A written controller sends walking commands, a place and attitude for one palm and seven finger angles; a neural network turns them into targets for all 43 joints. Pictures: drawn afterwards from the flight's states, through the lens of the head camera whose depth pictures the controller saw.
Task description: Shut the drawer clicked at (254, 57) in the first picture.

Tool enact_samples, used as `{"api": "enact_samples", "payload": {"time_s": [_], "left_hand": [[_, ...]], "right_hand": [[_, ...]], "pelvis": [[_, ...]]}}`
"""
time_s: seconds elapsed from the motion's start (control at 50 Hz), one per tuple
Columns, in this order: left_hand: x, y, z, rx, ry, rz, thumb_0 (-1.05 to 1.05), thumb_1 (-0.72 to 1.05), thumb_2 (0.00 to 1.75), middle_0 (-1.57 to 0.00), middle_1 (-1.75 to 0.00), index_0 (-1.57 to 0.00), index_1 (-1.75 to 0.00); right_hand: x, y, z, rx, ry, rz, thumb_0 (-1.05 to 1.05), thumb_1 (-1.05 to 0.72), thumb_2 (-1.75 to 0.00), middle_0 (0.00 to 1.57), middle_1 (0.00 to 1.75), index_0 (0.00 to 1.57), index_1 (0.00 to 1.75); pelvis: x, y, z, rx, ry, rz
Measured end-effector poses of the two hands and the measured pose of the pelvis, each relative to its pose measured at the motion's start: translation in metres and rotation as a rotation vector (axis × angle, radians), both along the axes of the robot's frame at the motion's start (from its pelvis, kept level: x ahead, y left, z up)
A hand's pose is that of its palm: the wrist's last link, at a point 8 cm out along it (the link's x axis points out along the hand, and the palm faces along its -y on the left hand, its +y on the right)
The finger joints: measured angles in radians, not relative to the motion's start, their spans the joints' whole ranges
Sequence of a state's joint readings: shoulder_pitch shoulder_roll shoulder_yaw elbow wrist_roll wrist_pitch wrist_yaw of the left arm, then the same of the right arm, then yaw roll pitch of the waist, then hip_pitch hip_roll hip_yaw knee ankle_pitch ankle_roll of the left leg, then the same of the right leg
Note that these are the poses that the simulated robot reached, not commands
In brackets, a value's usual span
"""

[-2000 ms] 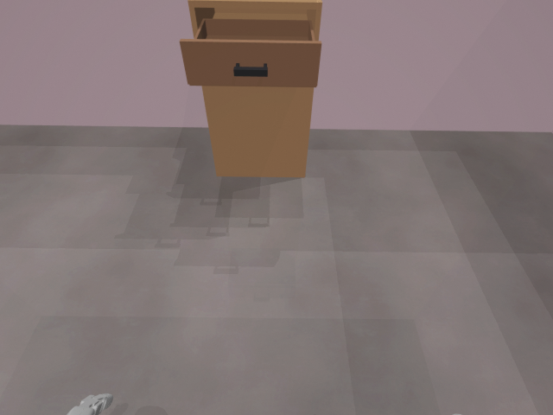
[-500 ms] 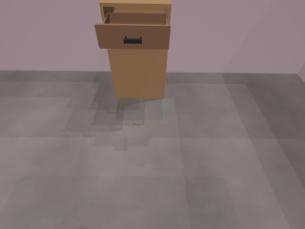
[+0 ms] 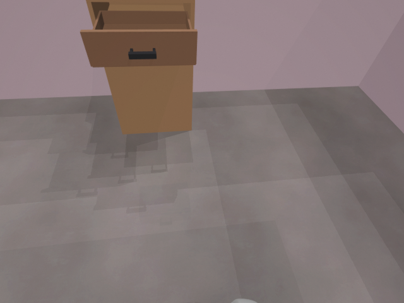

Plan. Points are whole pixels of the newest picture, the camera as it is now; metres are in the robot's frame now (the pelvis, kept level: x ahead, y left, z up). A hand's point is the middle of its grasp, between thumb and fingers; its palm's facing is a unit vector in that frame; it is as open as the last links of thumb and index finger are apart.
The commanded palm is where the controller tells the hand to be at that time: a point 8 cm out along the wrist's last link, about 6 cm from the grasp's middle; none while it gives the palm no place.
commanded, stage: walk to a spot facing it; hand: left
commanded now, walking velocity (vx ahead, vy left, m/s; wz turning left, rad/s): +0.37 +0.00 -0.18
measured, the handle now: (142, 52) +0.98 +0.25 -0.01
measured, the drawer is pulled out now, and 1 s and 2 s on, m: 0.30 0.30 0.30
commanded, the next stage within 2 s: turn to face it in 0.70 s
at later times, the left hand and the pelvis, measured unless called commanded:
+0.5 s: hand (149, 260) +0.25 +0.13 -0.17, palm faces +0.01 -0.98 -0.19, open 7.2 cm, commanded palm none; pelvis +0.22 -0.05 +0.00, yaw -1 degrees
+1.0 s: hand (138, 193) +0.44 +0.19 -0.17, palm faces +0.06 -0.98 -0.17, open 7.4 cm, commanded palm none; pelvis +0.41 +0.01 +0.01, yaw +0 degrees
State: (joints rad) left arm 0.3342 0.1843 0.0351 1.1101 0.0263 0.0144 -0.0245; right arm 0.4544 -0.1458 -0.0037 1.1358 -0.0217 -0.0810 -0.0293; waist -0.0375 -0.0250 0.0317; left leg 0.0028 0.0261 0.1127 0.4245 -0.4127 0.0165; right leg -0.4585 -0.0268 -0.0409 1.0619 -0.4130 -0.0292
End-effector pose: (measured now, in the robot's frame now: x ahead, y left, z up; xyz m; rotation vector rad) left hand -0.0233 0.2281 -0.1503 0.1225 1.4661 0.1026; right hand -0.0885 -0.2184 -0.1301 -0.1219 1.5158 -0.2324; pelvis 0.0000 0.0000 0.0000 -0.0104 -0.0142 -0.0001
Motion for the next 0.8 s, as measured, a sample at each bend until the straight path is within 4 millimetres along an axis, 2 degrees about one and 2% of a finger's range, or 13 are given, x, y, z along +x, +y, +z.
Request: {"api": "enact_samples", "payload": {"time_s": [0.08, 0.14, 0.2, 0.26, 0.3, 0.36, 0.4, 0.46, 0.54, 0.62, 0.7, 0.74, 0.8], "left_hand": [[0.085, -0.007, 0.003, 0.004, -0.106, -0.047, 0.01, 0.92, 0.9, -0.2, -0.3, -0.2, -0.3], [0.157, -0.017, 0.004, 0.015, -0.198, -0.095, 0.01, 0.92, 0.9, -0.2, -0.3, -0.19, -0.3], [0.222, -0.031, 0.0, 0.035, -0.301, -0.128, 0.01, 0.92, 0.9, -0.2, -0.3, -0.19, -0.3], [0.258, -0.041, -0.001, 0.053, -0.368, -0.115, 0.01, 0.92, 0.9, -0.2, -0.3, -0.19, -0.3], [0.267, -0.046, 0.002, 0.051, -0.361, -0.1, 0.0, 0.92, 0.9, -0.2, -0.3, -0.19, -0.3], [0.27, -0.054, 0.008, 0.045, -0.313, -0.089, 0.0, 0.92, 0.9, -0.2, -0.3, -0.19, -0.3], [0.27, -0.052, 0.012, 0.058, -0.285, -0.068, 0.0, 0.94, 0.9, -0.2, -0.3, -0.2, -0.3], [0.269, -0.05, 0.015, 0.055, -0.239, -0.047, 0.0, 0.94, 0.9, -0.2, -0.3, -0.2, -0.3], [0.266, -0.048, 0.012, 0.033, -0.179, 0.008, 0.0, 0.93, 0.9, -0.2, -0.3, -0.2, -0.3], [0.261, -0.044, 0.004, 0.007, -0.097, 0.073, 0.01, 0.92, 0.9, -0.2, -0.3, -0.2, -0.3], [0.259, -0.034, -0.007, -0.019, 0.014, 0.133, 0.01, 0.91, 0.9, -0.2, -0.3, -0.2, -0.3], [0.264, -0.026, -0.012, -0.03, 0.071, 0.142, 0.01, 0.91, 0.9, -0.2, -0.3, -0.2, -0.3], [0.291, -0.012, -0.007, -0.025, 0.097, 0.12, 0.01, 0.91, 0.9, -0.2, -0.3, -0.2, -0.3]], "right_hand": [[-0.024, 0.014, 0.009, 0.042, 0.159, -0.065, 0.0, -0.91, -0.89, 0.2, 0.3, 0.2, 0.29], [-0.026, 0.017, 0.01, 0.073, 0.251, -0.109, 0.0, -0.91, -0.89, 0.2, 0.3, 0.2, 0.3], [-0.011, 0.008, 0.0, 0.093, 0.306, -0.141, 0.01, -0.91, -0.89, 0.2, 0.3, 0.2, 0.3], [0.033, -0.012, -0.014, 0.088, 0.27, -0.142, 0.01, -0.91, -0.89, 0.2, 0.3, 0.2, 0.3], [0.081, -0.028, -0.019, 0.068, 0.177, -0.125, 0.01, -0.91, -0.89, 0.2, 0.3, 0.2, 0.3], [0.166, -0.05, -0.02, 0.032, -0.004, -0.079, 0.01, -0.91, -0.89, 0.2, 0.3, 0.2, 0.29], [0.223, -0.059, -0.016, 0.017, -0.119, -0.05, 0.01, -0.91, -0.89, 0.2, 0.3, 0.2, 0.29], [0.298, -0.063, -0.007, 0.008, -0.256, -0.009, 0.01, -0.92, -0.9, 0.2, 0.29, 0.2, 0.29], [0.379, -0.063, 0.006, -0.003, -0.35, 0.057, 0.0, -0.93, -0.9, 0.2, 0.29, 0.2, 0.29], [0.449, -0.048, 0.012, -0.002, -0.38, 0.139, 0.0, -0.93, -0.9, 0.19, 0.29, 0.2, 0.29], [0.512, -0.023, 0.008, -0.006, -0.398, 0.209, 0.0, -0.92, -0.9, 0.2, 0.29, 0.2, 0.29], [0.533, -0.01, 0.004, -0.013, -0.417, 0.217, 0.0, -0.92, -0.9, 0.2, 0.3, 0.2, 0.29], [0.54, 0.004, 0.006, -0.011, -0.404, 0.182, 0.0, -0.92, -0.9, 0.2, 0.3, 0.2, 0.29]], "pelvis": [[0.03, -0.008, 0.0, 0.0, 0.005, -0.017], [0.058, -0.017, -0.006, -0.001, 0.006, -0.034], [0.092, -0.033, -0.02, 0.006, -0.003, -0.045], [0.119, -0.046, -0.025, 0.005, -0.021, -0.042], [0.134, -0.051, -0.019, 0.002, -0.03, -0.04], [0.158, -0.054, -0.009, -0.003, -0.028, -0.036], [0.174, -0.055, -0.003, -0.007, -0.023, -0.035], [0.2, -0.053, 0.003, -0.014, -0.015, -0.028], [0.235, -0.047, 0.006, -0.026, -0.005, -0.014], [0.273, -0.034, 0.004, -0.038, 0.003, 0.007], [0.315, -0.014, -0.006, -0.041, 0.008, 0.02], [0.333, -0.004, -0.012, -0.029, 0.005, 0.017], [0.355, 0.006, -0.006, -0.019, -0.007, -0.005]]}}
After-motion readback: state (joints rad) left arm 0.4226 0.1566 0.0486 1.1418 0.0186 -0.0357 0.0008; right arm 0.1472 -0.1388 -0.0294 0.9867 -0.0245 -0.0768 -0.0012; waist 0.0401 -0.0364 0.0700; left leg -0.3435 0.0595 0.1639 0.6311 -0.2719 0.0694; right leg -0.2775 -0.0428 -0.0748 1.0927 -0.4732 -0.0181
